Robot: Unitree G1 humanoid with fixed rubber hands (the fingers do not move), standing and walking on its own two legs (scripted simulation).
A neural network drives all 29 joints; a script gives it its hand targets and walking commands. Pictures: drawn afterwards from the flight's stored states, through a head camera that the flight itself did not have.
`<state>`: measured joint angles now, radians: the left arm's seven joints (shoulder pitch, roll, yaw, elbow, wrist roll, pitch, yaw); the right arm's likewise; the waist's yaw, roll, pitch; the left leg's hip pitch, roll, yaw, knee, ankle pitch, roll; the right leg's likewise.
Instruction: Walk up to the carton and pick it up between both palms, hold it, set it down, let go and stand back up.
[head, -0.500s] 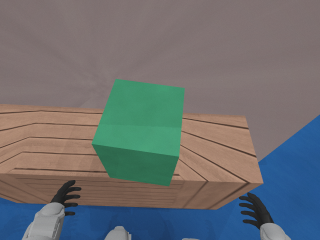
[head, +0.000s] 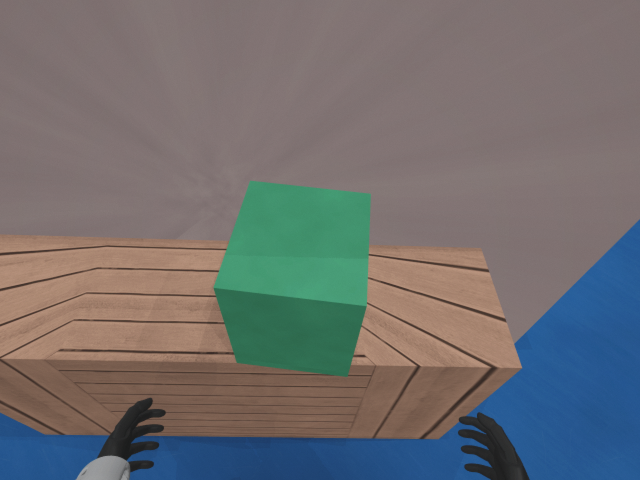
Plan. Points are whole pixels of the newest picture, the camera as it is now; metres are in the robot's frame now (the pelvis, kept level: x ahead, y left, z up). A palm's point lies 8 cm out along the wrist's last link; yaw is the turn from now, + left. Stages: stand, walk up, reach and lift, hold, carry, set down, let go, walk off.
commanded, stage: reach and lift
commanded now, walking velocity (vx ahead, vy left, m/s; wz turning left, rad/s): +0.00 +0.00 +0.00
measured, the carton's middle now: (300, 282) +0.45 +0.04 -0.09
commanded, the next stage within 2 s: none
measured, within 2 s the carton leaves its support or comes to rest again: neither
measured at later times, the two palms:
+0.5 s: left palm (119, 439) +0.19 +0.25 -0.06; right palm (484, 471) +0.16 -0.19 -0.05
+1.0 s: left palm (140, 434) +0.20 +0.23 -0.05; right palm (464, 444) +0.19 -0.17 -0.05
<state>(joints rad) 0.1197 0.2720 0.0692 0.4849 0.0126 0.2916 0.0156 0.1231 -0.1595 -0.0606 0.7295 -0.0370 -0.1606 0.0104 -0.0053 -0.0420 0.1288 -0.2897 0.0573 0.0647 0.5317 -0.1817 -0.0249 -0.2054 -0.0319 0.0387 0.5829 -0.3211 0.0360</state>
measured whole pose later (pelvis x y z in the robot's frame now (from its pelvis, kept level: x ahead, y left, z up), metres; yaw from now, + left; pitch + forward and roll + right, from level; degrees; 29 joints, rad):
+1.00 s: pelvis +0.02 +0.01 +0.00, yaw +0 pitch -4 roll +0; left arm 0.18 0.25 -0.13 0.64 -0.17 -0.40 0.05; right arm 0.17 -0.05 0.03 0.77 0.15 -0.51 -0.03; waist 0.03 -0.05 0.07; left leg -0.23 0.03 0.03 0.52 -0.22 -0.01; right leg -0.13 -0.03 0.05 0.52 -0.32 0.04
